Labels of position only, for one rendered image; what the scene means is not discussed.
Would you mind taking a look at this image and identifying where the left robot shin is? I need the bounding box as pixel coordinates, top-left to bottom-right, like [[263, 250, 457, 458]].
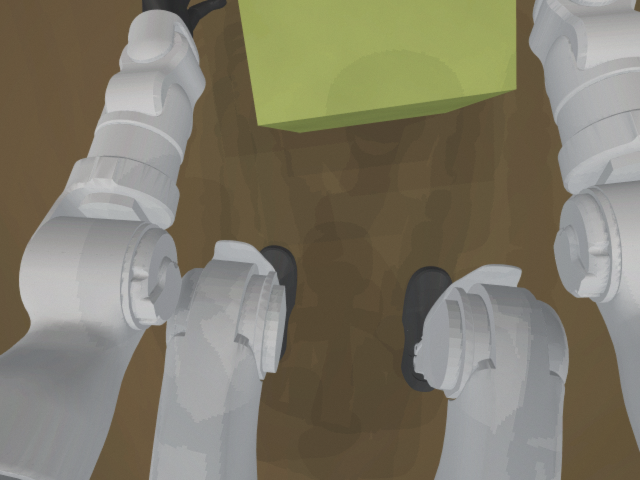
[[166, 240, 279, 346]]

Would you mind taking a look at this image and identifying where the left robot hand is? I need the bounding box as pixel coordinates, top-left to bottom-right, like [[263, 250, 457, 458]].
[[142, 0, 227, 38]]

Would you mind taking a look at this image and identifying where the robot left forearm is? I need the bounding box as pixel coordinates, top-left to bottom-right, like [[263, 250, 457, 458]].
[[19, 10, 206, 309]]

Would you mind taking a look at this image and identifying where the robot right upper arm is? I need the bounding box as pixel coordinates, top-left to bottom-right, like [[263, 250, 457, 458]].
[[554, 180, 640, 451]]

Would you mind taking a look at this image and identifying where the left robot foot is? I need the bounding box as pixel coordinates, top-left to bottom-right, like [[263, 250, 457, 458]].
[[260, 245, 297, 361]]

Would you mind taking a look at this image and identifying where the robot right forearm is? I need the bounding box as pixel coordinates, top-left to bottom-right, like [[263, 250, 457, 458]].
[[529, 0, 640, 195]]

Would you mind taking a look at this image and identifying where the carton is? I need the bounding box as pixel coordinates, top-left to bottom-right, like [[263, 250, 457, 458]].
[[238, 0, 516, 133]]

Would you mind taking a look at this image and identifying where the robot left upper arm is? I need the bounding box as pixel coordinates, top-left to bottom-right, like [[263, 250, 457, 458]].
[[0, 216, 182, 480]]

